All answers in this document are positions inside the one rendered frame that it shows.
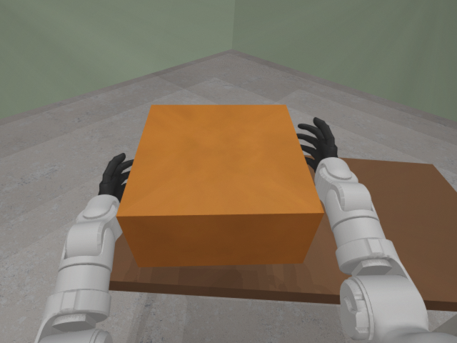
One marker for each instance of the robot right hand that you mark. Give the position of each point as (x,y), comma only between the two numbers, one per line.
(324,142)

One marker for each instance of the table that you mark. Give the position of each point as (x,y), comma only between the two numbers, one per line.
(417,210)

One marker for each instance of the right robot forearm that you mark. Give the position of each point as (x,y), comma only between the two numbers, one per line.
(362,246)

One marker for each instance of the robot left upper arm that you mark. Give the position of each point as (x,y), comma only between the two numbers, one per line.
(85,336)

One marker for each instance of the robot right upper arm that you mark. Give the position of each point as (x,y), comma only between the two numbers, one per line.
(385,309)

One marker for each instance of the robot left hand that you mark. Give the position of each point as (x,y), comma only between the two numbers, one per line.
(113,178)

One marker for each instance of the carton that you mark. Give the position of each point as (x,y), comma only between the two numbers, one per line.
(219,185)

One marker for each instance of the left robot forearm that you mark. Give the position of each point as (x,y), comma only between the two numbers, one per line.
(81,295)

